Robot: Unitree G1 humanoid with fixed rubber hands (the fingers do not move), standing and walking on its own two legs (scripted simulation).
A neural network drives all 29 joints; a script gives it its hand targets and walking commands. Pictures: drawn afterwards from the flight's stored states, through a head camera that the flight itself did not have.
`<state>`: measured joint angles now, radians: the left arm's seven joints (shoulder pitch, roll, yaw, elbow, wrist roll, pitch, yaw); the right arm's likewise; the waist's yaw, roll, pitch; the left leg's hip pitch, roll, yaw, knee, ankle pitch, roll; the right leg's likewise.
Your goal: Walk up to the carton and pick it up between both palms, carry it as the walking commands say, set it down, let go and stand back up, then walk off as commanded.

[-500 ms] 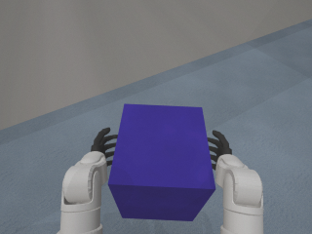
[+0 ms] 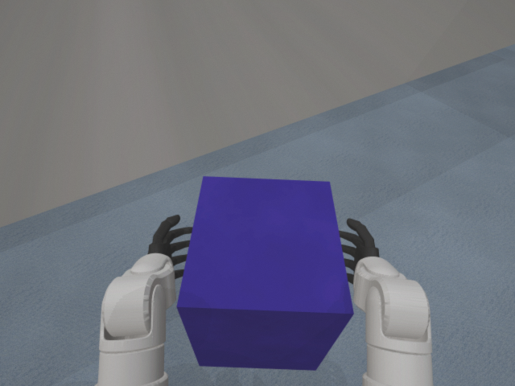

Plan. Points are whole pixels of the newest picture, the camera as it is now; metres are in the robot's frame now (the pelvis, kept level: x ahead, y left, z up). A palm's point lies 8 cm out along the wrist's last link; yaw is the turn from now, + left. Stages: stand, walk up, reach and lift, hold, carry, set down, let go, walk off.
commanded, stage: carry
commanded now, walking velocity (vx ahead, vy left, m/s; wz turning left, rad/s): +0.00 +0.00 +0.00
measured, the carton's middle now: (261, 277) +0.29 +0.01 +0.01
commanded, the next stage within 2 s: none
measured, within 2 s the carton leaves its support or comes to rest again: neither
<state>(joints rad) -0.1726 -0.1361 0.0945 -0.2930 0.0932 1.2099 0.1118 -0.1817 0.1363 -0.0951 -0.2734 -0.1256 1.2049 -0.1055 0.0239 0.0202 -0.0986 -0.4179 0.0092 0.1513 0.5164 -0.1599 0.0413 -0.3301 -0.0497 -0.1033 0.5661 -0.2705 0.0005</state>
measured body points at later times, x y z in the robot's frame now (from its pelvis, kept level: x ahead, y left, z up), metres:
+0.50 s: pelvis -0.01 +0.00 +0.00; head -0.03 +0.01 +0.45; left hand +0.27 +0.15 +0.07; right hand +0.28 -0.14 +0.07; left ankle +0.07 +0.08 -0.73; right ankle +0.00 -0.12 -0.73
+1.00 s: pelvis +0.01 -0.02 +0.00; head -0.01 -0.02 +0.45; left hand +0.29 +0.13 +0.04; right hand +0.30 -0.17 +0.04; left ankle +0.07 +0.08 -0.73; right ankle +0.00 -0.12 -0.73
